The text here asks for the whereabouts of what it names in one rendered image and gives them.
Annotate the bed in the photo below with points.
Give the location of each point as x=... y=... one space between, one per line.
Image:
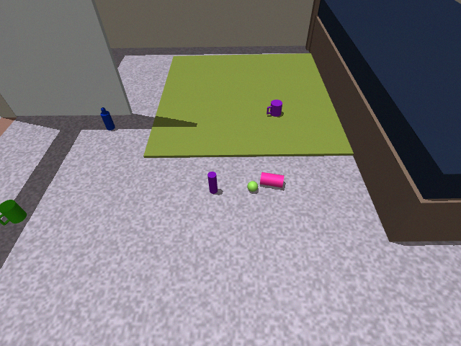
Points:
x=392 y=69

